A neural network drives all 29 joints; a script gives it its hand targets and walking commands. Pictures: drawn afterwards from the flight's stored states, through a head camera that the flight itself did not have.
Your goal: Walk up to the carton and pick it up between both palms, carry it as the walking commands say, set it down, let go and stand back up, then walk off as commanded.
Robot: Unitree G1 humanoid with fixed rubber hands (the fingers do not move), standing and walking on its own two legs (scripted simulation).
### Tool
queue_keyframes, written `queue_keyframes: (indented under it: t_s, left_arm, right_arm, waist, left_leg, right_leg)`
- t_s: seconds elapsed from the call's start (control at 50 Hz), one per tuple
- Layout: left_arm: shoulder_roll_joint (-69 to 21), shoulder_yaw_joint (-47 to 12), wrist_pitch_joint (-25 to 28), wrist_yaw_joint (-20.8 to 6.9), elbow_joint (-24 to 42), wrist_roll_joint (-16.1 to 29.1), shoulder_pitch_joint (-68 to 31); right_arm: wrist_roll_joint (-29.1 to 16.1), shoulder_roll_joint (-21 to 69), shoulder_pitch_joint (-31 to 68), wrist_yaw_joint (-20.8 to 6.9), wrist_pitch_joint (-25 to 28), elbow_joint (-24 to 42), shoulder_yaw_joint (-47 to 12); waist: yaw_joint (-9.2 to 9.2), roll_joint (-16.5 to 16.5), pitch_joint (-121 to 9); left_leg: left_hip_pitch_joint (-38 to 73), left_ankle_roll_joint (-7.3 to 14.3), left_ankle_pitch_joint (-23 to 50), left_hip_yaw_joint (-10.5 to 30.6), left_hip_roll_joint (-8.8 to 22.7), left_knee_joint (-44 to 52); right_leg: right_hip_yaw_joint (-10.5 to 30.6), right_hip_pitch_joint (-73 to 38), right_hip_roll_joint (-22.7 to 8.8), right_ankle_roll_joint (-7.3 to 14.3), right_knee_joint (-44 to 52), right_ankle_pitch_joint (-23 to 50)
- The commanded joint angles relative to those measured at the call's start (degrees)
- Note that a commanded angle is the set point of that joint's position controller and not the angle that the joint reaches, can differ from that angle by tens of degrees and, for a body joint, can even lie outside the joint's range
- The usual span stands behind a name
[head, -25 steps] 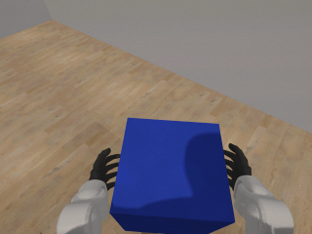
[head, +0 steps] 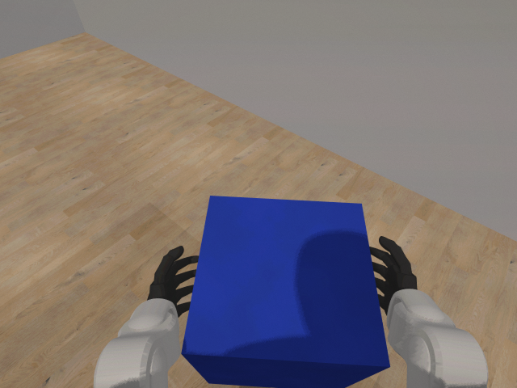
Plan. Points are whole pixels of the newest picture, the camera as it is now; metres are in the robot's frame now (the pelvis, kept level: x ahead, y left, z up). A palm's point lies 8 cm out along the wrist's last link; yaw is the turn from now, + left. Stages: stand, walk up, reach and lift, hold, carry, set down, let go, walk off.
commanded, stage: carry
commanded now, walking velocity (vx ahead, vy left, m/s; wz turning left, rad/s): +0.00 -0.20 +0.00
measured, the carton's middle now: (278, 301) +0.26 +0.00 +0.01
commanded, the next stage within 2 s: none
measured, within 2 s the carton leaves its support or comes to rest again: neither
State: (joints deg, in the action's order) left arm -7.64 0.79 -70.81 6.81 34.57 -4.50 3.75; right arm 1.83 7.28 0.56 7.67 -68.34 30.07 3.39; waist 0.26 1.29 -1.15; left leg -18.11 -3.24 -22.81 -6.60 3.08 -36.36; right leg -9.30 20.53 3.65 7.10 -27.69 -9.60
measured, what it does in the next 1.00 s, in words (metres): steps to the right: left foot, then right foot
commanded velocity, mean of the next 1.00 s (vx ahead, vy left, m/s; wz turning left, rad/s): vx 0.00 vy -0.17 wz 0.08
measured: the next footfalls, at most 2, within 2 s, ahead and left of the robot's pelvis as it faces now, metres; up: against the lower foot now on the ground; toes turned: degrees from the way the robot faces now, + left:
left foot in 0.02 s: +0.04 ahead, +0.11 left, +0.00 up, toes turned +7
right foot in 0.40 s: +0.06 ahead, -0.18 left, +0.00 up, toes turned -7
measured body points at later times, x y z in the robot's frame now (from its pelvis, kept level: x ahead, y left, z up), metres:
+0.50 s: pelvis -0.01 -0.09 +0.00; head +0.02 -0.10 +0.45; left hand +0.23 +0.05 +0.07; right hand +0.24 -0.26 +0.07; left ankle -0.04 +0.07 -0.68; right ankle +0.02 -0.18 -0.73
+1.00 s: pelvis -0.03 -0.13 +0.00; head -0.02 -0.11 +0.45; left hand +0.20 +0.02 +0.07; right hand +0.22 -0.28 +0.08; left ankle -0.03 -0.02 -0.73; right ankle -0.03 -0.22 -0.69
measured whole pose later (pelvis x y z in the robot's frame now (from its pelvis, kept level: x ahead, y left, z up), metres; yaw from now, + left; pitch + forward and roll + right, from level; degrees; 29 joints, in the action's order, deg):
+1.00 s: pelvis -0.03 -0.13 +0.00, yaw +0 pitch +2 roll -2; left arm -7.6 0.9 -71.2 6.8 34.0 -4.5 3.5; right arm 2.2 7.3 0.5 7.5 -68.8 29.6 3.4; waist 0.2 0.5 -1.2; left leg -18.3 0.6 -17.3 -4.4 4.9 -33.5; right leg -8.6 25.4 1.0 2.4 -47.9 -19.9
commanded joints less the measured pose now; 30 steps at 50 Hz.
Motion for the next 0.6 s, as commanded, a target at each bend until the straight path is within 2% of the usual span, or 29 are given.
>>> queue_keyframes:
  t_s: [0.0,0.02,0.04,0.06,0.08,0.12,0.16,0.2,0.24,0.28,0.3,0.32,0.34,0.36,0.38,0.4,0.42,0.44,0.46,0.48,0.5,0.52,0.54,0.58]
  left_arm:
    - [-46.87,-37.42,2.94,-6.73,7.19,19.31,-34.12]
    - [-47.59,-38.36,3.31,-6.85,7.05,19.99,-35.17]
    - [-49.0,-39.46,3.69,-6.82,8.23,20.82,-35.6]
    - [-49.38,-39.72,3.63,-6.56,8.73,21.0,-34.91]
    - [-50.63,-39.77,3.89,-6.31,8.31,21.02,-34.04]
    - [-50.77,-40.82,4.21,-5.62,9.65,21.25,-34.3]
    - [-50.71,-42.31,4.43,-5.19,11.98,22.01,-35.26]
    - [-49.4,-42.19,4.24,-4.88,11.7,21.39,-34.12]
    - [-49.72,-41.26,3.83,-4.97,10.15,20.99,-30.82]
    - [-49.8,-40.92,3.98,-5.1,10.25,20.91,-29.29]
    - [-50.44,-40.73,3.99,-5.39,9.99,21.11,-28.9]
    - [-50.05,-39.57,3.89,-5.68,9.26,20.94,-27.43]
    - [-49.19,-38.65,4.17,-6.01,9.46,20.62,-27.05]
    - [-48.44,-38.8,4.48,-6.44,10.01,20.96,-28.14]
    - [-47.92,-38.24,4.45,-6.67,9.53,21.11,-28.45]
    - [-46.88,-36.73,4.44,-6.81,8.51,20.08,-27.16]
    - [-47.81,-36.31,4.39,-7.23,8.76,20.27,-27.79]
    - [-48.75,-36.56,4.2,-7.45,8.2,20.67,-28.33]
    - [-49.22,-36.51,4.38,-7.59,7.95,21.0,-28.69]
    - [-49.71,-36.57,4.65,-7.75,8.29,21.25,-29.34]
    - [-50.04,-36.22,4.9,-7.82,7.51,21.11,-28.44]
    - [-49.71,-35.59,4.97,-7.75,7.04,20.71,-27.96]
    - [-49.11,-35.47,5.06,-7.66,7.64,20.83,-28.84]
    - [-49.0,-35.36,4.89,-7.61,6.88,20.48,-28.39]
  right_arm:
    - [-16.9,48.76,24.13,-8.48,0.28,5.67,-37.57]
    - [-16.55,49.31,23.71,-8.65,0.69,6.27,-37.85]
    - [-16.89,49.79,24.4,-8.89,0.94,7.81,-38.55]
    - [-16.94,49.83,23.93,-8.98,1.01,7.82,-38.14]
    - [-17.31,49.4,25.37,-9.23,1.61,9.58,-37.95]
    - [-17.72,49.08,24.69,-9.55,2.03,9.23,-36.94]
    - [-17.65,48.91,23.08,-9.46,2.41,9.41,-35.65]
    - [-16.94,48.0,21.19,-9.07,2.43,8.67,-35.1]
    - [-17.57,47.99,22.4,-8.8,2.52,11.01,-36.44]
    - [-17.73,48.32,22.62,-8.53,2.74,12.29,-37.56]
    - [-17.88,48.59,23.36,-8.38,2.79,13.19,-38.28]
    - [-17.88,48.66,23.88,-8.08,2.73,13.93,-39.13]
    - [-17.69,48.53,24.07,-7.85,2.61,14.05,-39.98]
    - [-17.4,48.2,24.75,-7.85,2.49,15.0,-40.63]
    - [-17.32,48.29,25.89,-7.83,2.11,14.26,-41.43]
    - [-17.42,48.21,26.42,-7.86,2.0,13.78,-42.56]
    - [-18.04,50.01,27.81,-7.89,2.1,13.81,-43.75]
    - [-18.1,50.63,27.98,-7.8,1.88,13.11,-43.17]
    - [-18.16,50.68,28.1,-7.72,1.77,12.97,-43.14]
    - [-18.51,50.97,28.27,-7.67,1.87,13.29,-43.31]
    - [-18.4,50.95,27.61,-7.59,2.02,12.86,-42.8]
    - [-18.55,50.68,28.29,-7.46,1.99,12.99,-42.89]
    - [-18.49,50.78,27.94,-7.38,1.89,12.14,-42.52]
    - [-18.67,50.09,29.21,-7.35,1.82,13.17,-42.85]
  waist:
    - [0.81,-15.58,-13.1]
    - [0.67,-9.69,-13.25]
    - [0.6,-6.11,-13.4]
    - [0.34,-5.11,-14.31]
    - [-0.04,-5.8,-15.51]
    - [0.15,-11.98,-17.46]
    - [0.39,-16.14,-18.99]
    - [0.76,-16.94,-19.73]
    - [0.98,-17.78,-20.33]
    - [0.55,-17.37,-22.1]
    - [0.03,-16.52,-23.27]
    - [-0.36,-12.14,-24.0]
    - [-0.68,-2.93,-24.81]
    - [-0.39,10.28,-22.76]
    - [-0.82,14.72,-20.82]
    - [-1.04,12.93,-19.94]
    - [-1.54,10.15,-18.52]
    - [-1.45,9.4,-17.81]
    - [-1.23,10.29,-18.07]
    - [-1.11,8.46,-19.41]
    - [-1.21,8.56,-20.63]
    - [-1.29,9.11,-21.14]
    - [-1.36,8.17,-21.4]
    - [-1.44,8.75,-19.94]
  left_leg:
    - [8.9,16.97,16.73,34.02,29.18,22.64]
    - [7.52,17.25,20.53,29.36,27.76,20.64]
    - [6.28,14.9,20.95,22.66,24.34,20.14]
    - [8.0,12.09,25.7,17.62,20.63,18.17]
    - [10.77,9.9,33.8,13.13,17.28,15.59]
    - [15.65,8.61,47.42,10.86,15.39,11.66]
    - [17.4,8.29,50.79,11.77,15.63,11.26]
    - [18.53,9.01,56.0,11.93,16.65,10.47]
    - [17.85,8.86,56.13,10.9,16.64,9.48]
    - [14.89,7.9,50.41,8.97,16.51,7.58]
    - [12.53,6.33,45.64,6.23,14.73,4.91]
    - [9.09,4.56,37.46,4.24,12.09,0.84]
    - [-0.24,2.13,20.46,2.86,9.01,-3.73]
    - [-12.81,-0.28,-5.62,-0.27,3.12,-12.92]
    - [-15.64,0.14,-16.1,1.4,1.55,-23.74]
    - [-14.35,0.6,-15.17,3.23,1.73,-28.62]
    - [-13.0,0.74,-11.46,3.95,1.69,-32.65]
    - [-13.67,0.95,-8.71,4.33,2.28,-32.78]
    - [-14.36,0.79,-6.53,3.98,2.87,-31.36]
    - [-15.11,0.55,-5.37,3.44,2.81,-29.66]
    - [-15.87,0.39,-5.72,2.99,2.39,-29.1]
    - [-14.92,0.17,-6.8,2.09,1.72,-27.26]
    - [-14.13,0.13,-7.11,1.9,1.21,-25.72]
    - [-12.78,0.38,-6.81,1.21,0.38,-22.31]
  right_leg:
    - [8.71,15.87,-3.4,-7.98,-26.19,-20.03]
    - [12.58,13.91,-5.82,-7.26,-30.91,-17.56]
    - [12.5,12.54,-7.08,-7.39,-32.89,-13.33]
    - [11.26,13.19,-6.25,-7.42,-32.39,-11.78]
    - [9.12,13.83,-5.49,-7.64,-30.85,-12.59]
    - [7.02,13.59,-4.08,-8.36,-27.48,-14.28]
    - [6.02,11.5,-3.37,-8.89,-24.69,-15.08]
    - [4.78,9.82,-3.58,-9.4,-19.42,-15.68]
    - [3.84,6.66,-3.31,-9.17,-12.88,-15.38]
    - [3.34,0.51,-4.03,-8.19,-3.53,-10.9]
    - [1.71,-5.11,-3.88,-7.54,3.22,-6.05]
    - [2.62,-11.14,-5.36,-6.66,8.22,-4.54]
    - [9.77,-19.79,-12.49,-5.14,7.06,8.91]
    - [21.07,-24.82,-21.7,-0.57,5.24,26.51]
    - [22.22,-21.26,-23.99,3.32,4.36,28.95]
    - [20.33,-16.59,-22.92,3.32,6.34,23.74]
    - [16.9,-11.95,-20.67,2.39,7.97,14.27]
    - [15.36,-12.02,-19.31,2.32,8.28,6.9]
    - [13.57,-13.01,-17.65,2.38,6.54,7.98]
    - [12.73,-15.57,-16.37,2.37,4.53,12.13]
    - [13.52,-17.48,-16.87,3.08,3.45,18.6]
    - [13.94,-17.3,-16.9,3.1,3.97,18.01]
    - [14.43,-17.18,-17.2,2.95,4.99,14.57]
    - [15.69,-15.33,-17.46,3.11,6.84,8.25]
